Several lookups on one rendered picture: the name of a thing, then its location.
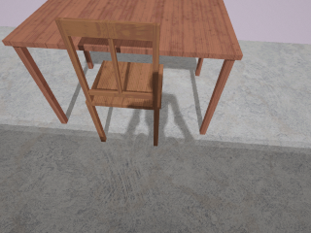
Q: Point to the table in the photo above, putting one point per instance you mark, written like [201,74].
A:
[188,28]

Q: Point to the chair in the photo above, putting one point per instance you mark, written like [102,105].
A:
[118,84]

